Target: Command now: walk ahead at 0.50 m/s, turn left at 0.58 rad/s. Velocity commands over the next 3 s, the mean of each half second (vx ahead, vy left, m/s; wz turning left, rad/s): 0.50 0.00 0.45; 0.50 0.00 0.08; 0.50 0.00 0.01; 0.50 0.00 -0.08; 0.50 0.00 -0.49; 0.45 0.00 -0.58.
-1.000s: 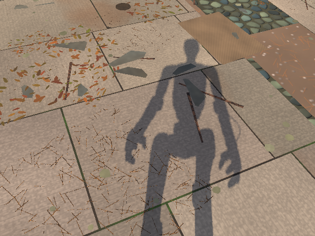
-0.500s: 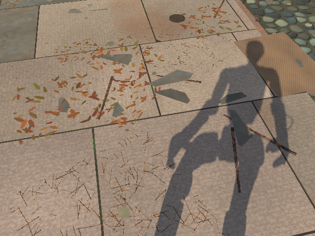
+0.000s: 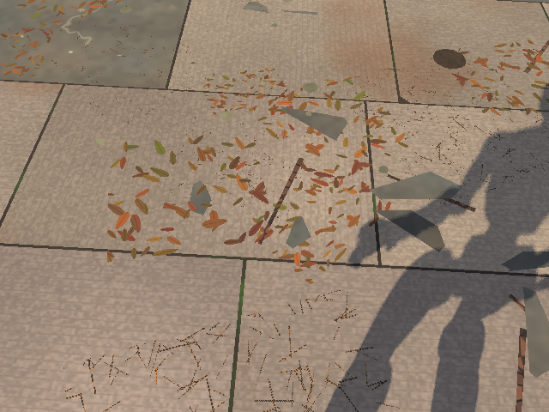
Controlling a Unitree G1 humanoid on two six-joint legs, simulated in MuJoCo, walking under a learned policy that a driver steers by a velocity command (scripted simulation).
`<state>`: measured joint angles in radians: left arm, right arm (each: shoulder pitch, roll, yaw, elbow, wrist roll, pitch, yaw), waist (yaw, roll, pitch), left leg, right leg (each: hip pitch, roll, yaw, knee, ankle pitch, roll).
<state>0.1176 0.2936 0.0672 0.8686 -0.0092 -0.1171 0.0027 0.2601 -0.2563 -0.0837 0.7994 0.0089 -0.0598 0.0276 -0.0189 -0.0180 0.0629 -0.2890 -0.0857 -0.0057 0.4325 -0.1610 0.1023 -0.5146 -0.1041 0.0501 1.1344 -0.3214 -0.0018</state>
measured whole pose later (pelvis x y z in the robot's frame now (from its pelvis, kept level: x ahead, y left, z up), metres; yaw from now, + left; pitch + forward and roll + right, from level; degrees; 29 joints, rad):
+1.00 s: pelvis +0.56 +0.07 +0.00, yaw +14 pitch +2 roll +0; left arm 0.25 0.30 0.05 0.89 -0.02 -0.08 -0.01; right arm 0.23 -0.26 -0.05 0.76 0.00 -0.08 0.03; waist 0.00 -0.03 0.02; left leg -0.28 -0.05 0.05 0.40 -0.15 0.07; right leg -0.49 -0.08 0.02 1.12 -0.34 -0.02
